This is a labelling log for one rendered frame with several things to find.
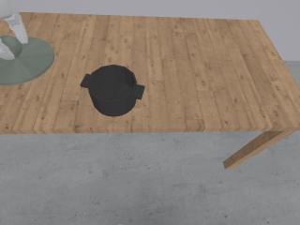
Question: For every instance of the left robot hand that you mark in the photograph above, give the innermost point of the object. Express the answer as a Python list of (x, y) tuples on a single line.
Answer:
[(14, 20)]

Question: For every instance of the pot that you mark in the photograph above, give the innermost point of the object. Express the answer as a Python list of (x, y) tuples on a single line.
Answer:
[(113, 89)]

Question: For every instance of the lid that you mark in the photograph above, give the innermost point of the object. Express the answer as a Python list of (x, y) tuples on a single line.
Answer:
[(36, 58)]

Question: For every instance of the knob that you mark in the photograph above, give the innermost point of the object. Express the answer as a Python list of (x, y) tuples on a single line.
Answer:
[(13, 44)]

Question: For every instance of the table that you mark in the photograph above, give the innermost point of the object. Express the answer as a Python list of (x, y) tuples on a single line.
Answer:
[(199, 75)]

